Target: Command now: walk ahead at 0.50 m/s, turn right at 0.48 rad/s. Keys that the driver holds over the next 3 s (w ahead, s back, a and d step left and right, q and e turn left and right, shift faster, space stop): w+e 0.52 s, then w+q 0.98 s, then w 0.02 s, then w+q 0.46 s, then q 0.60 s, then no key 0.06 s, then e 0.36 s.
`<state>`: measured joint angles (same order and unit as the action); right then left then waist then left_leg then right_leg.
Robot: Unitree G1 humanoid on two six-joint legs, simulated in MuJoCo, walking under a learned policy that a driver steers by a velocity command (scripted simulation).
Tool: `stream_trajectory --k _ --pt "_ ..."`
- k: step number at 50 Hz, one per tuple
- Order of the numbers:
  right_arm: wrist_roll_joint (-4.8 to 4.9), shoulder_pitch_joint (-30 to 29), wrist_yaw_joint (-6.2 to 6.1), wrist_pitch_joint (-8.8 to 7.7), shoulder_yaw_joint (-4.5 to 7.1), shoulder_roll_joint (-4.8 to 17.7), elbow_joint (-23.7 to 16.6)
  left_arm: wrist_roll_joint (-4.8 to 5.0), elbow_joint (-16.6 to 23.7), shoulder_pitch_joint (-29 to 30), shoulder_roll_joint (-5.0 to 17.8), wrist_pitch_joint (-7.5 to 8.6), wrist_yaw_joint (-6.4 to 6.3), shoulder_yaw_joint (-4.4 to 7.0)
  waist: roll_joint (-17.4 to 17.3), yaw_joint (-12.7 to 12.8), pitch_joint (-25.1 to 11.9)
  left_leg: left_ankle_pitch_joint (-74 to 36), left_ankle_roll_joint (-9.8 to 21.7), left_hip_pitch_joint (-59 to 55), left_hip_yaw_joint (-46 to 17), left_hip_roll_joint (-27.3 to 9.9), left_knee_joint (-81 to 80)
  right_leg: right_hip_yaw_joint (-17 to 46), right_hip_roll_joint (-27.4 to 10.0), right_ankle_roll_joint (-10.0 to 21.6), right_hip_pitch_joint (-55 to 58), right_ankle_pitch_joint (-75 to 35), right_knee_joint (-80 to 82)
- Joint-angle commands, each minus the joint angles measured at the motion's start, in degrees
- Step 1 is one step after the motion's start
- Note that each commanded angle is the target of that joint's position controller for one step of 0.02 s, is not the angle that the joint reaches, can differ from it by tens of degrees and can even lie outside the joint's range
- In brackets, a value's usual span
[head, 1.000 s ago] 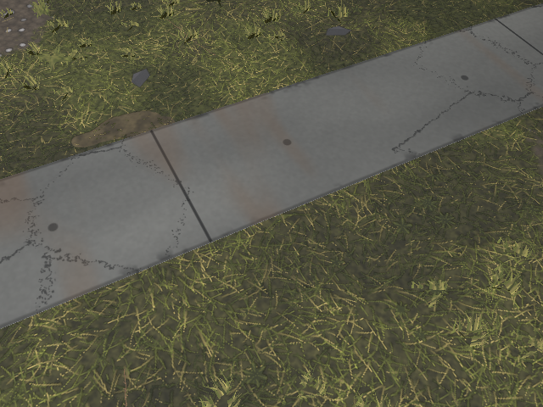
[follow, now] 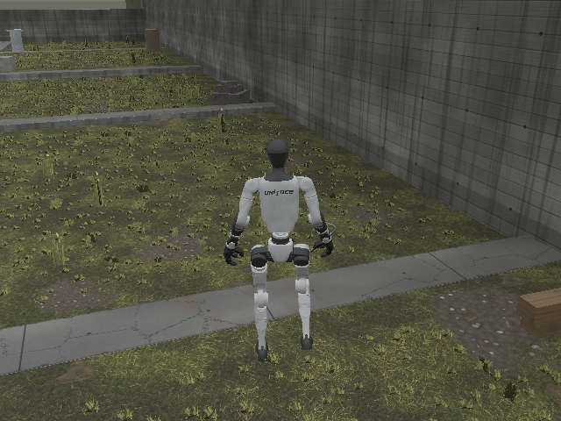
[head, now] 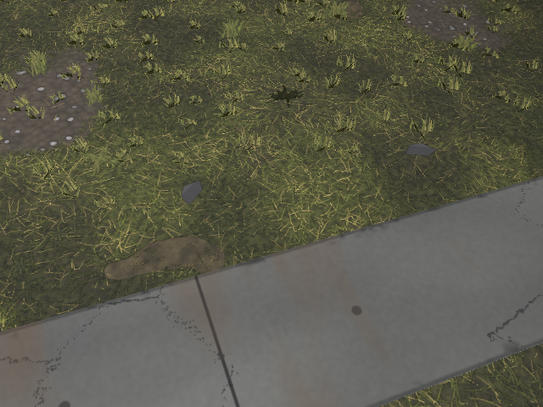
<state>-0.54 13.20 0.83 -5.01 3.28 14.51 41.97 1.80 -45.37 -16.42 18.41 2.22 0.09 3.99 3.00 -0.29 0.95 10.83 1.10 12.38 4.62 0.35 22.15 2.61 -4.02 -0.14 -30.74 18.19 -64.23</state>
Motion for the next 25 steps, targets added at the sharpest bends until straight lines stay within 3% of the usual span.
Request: stream_trajectory --k 1,7,11,13,14,15,16,17,18,19,20,21,22,23,25 --pt "-0.1 -1.7 -0.36 -1.67 2.07 6.8 -2.0 -0.3 4.7 0.3 1.3 -0.5 0.21 0.48 -8.1 0.6 0.5 -10.1 10.1 -5.6 -11.0 -16.1 -14.0 3.3 -3.8 -0.9 -9.3 -5.7 1.8" --pt "0.42 0.7 -1.34 -1.07 3.13 10.3 0.7 -0.59 8.3 10.1 -0.2 -0.19 2.21 -0.53 -5.6 -2.3 2.8 -14.0 8.4 -7.5 0.2 -15.2 -14.8 -0.6 -2.6 0.1 -7.1 -19.8 20.0" --pt "1.64 3.4 -1.37 0.08 3.91 12.3 2.7 -0.59 11.3 15.6 0.9 -0.49 3.23 -0.37 -5.5 -3.4 4.4 -16.9 6.8 -13.8 3.4 -17.1 -12.1 -3.2 -1.5 2.6 -7.2 -15.9 26.0" --pt "2.15 3.4 -1.49 0.84 4.37 13.9 3.0 -0.8 12.2 14.9 2.3 -0.75 3.46 0.34 -6.7 -1.9 2.7 -31.6 5.6 -16.3 5.2 -17.3 -6.3 -6.2 1.2 4.8 -3.0 -10.2 27.2" --pt "2.45 3.1 -1.65 1.29 4.64 14.9 3.0 -0.87 11.9 12.0 3.6 -0.98 3.36 1.1 -7.7 0.1 0.2 -41.7 4.9 -16.8 6.3 -16.9 -0.5 -8.1 3.6 6.1 2.1 -7.3 27.3" --pt "2.72 2.3 -1.79 1.82 4.59 15.0 2.8 -0.67 10.1 4.4 5.7 -1.16 3.06 2.52 -7.1 4.8 -3.9 -47.2 3.6 -14.8 8.1 -15.2 10.0 -9.7 6.5 7.9 12.2 -8.5 30.1" --pt "2.1 3.2 -2.08 1.78 3.85 13.4 2.5 -0.47 7.3 -5.7 9.7 -1.64 2.15 4.64 -4.7 9.2 -9.2 -40.2 1.3 -5.1 8.9 -12.9 24.6 -6.5 7.0 10.2 28.9 -10.6 31.7" --pt "-0.62 7.4 -1.71 0.96 1.5 6.1 -0.6 0.16 7.0 -7.5 17.0 -1.78 1.12 6.07 10.8 5.0 -12.9 5.7 -2.9 20.4 8.1 -4.4 46.8 21.7 -8.1 18.9 48.3 -5.4 34.9" --pt "0.21 5.8 -1.1 -1.21 0.69 6.4 -1.6 -0.2 9.5 -7.7 15.5 -0.65 1.59 4.93 8.8 5.7 -23.1 24.8 -2.9 29.5 -6.8 1.7 56.5 46.2 -15.4 25.0 54.4 5.2 45.4" --pt "2.71 -1.1 -0.54 -2.33 1.9 10.9 -3.2 -0.64 8.8 -6.5 11.0 0.26 2.1 3.56 3.0 7.7 -16.6 19.9 -1.7 35.1 -9.9 -1.4 57.5 39.5 -14.1 21.2 50.8 4.0 48.1" --pt "2.94 -2.9 -0.56 -3.06 1.59 10.3 -3.8 -0.63 8.5 -4.3 9.4 0.79 2.08 3.06 1.5 5.9 -10.3 14.8 -0.7 35.2 -9.2 -3.6 53.5 31.9 -11.9 19.2 43.1 0.0 47.9" --pt "1.49 -2.7 -1.09 -3.28 1.66 10.0 -3.0 -0.65 9.0 -0.3 7.7 0.92 1.89 2.51 -1.8 3.3 -6.7 11.0 -0.7 31.9 -9.3 -5.8 48.6 26.0 -9.4 17.3 35.1 -5.9 47.8" --pt "0.47 -1.8 -1.4 -2.85 2.06 10.3 -2.5 -1.26 9.9 2.5 5.9 0.96 1.66 1.87 -1.3 1.1 -4.9 8.2 -0.9 27.7 -9.6 -7.2 45.1 22.0 -7.5 16.4 29.0 -11.3 48.8" --pt "0.35 -1.0 -1.26 -2.19 2.19 10.4 -2.6 -1.81 10.6 3.7 5.8 1.01 1.44 1.79 0.6 -0.2 -4.7 6.9 -1.5 24.5 -9.8 -7.4 43.5 20.9 -6.8 16.9 25.0 -15.0 49.9" --pt "-0.16 -0.7 -1.19 -1.14 1.99 9.0 -2.5 -1.46 10.4 3.6 6.0 1.33 0.9 1.89 -0.1 -0.8 -4.2 5.1 -3.2 22.5 -8.8 -7.0 39.1 17.3 -5.5 17.3 21.0 -20.7 51.0"
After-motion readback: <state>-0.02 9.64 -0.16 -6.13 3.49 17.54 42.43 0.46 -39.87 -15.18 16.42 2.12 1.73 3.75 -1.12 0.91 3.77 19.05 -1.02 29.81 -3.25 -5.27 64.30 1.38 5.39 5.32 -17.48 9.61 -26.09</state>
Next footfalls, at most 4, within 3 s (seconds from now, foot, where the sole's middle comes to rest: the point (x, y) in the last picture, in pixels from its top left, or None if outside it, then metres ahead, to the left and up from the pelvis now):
0.32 right None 0.31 -0.17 -0.78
0.86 left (300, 344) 0.66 -0.07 -0.78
1.36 right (375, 258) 0.93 -0.31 -0.78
1.94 left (261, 205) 1.22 0.03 -0.89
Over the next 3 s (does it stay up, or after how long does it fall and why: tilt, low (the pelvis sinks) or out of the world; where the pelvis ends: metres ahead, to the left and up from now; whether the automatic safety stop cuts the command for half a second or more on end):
stays up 1.32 0.01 -0.11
